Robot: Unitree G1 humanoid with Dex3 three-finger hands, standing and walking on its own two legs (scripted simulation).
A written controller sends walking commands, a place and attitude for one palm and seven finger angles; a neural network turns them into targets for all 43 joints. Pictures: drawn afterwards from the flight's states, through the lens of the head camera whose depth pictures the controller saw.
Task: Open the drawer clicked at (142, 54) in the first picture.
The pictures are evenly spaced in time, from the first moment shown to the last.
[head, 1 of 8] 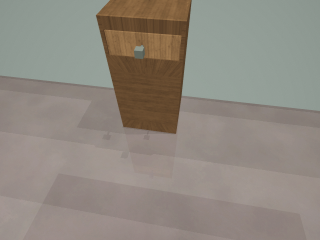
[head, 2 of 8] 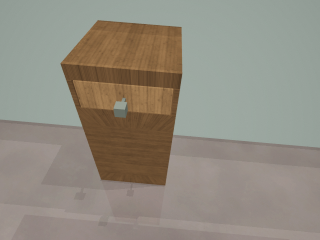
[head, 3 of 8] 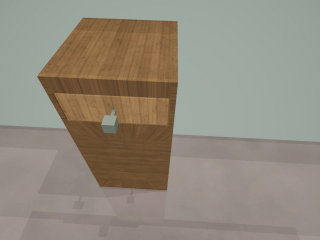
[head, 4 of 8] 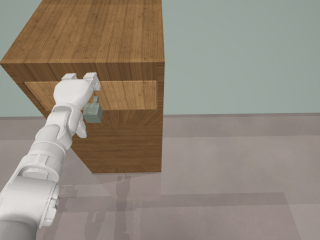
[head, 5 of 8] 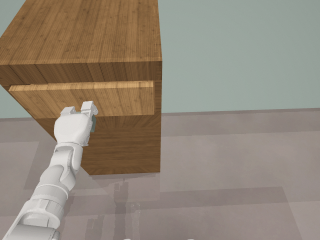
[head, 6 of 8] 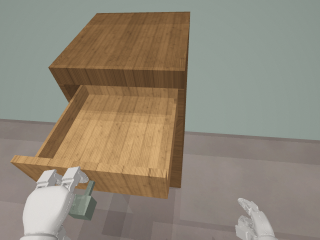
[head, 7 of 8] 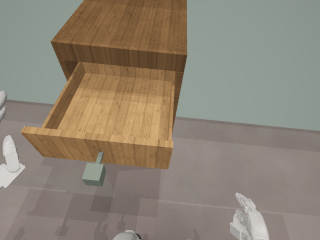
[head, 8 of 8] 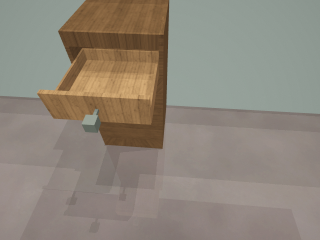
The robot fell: no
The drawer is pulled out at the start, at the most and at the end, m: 0.00 0.30 0.30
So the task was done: yes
